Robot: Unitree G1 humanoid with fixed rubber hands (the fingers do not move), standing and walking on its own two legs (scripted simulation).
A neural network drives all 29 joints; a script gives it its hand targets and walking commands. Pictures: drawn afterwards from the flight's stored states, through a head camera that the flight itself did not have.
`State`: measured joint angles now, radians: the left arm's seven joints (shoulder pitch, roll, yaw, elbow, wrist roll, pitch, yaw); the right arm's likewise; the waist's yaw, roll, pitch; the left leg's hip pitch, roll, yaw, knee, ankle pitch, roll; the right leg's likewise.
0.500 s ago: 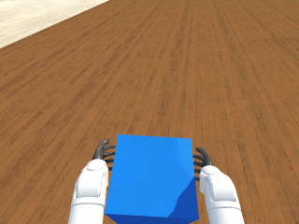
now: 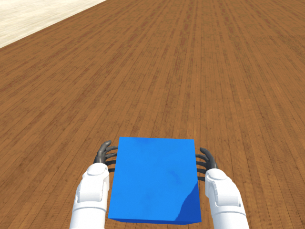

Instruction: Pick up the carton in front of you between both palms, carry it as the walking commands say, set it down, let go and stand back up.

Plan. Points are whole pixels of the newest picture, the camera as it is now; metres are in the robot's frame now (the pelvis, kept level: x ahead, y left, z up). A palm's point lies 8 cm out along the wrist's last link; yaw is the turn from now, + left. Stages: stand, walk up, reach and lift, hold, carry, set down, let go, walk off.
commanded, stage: carry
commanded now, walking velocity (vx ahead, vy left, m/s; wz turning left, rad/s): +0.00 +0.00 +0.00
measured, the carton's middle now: (154, 184) +0.30 +0.00 -0.06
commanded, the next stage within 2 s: hold in 0.02 s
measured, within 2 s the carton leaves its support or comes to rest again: neither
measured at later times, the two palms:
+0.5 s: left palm (88, 180) +0.25 +0.17 +0.05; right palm (199, 165) +0.31 -0.12 +0.04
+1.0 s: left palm (109, 194) +0.30 +0.15 -0.13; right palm (190, 183) +0.36 -0.13 -0.16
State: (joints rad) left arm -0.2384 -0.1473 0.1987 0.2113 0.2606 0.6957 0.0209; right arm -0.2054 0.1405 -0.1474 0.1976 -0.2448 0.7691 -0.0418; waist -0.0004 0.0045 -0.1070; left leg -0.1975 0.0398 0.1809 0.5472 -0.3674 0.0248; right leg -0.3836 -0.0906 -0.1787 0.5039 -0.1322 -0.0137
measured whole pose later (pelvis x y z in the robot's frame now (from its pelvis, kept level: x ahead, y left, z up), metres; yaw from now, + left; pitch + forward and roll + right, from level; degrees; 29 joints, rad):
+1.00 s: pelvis -0.05 -0.05 -0.07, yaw +13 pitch +27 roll +2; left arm -0.60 -0.25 0.46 0.50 0.30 0.15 0.08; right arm -0.60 0.09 -0.38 0.55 -0.29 0.20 -0.08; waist 0.01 0.05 -0.01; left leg -1.07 -0.07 -0.10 0.99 -0.39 -0.04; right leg -1.18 0.04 0.07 0.93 -0.22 0.00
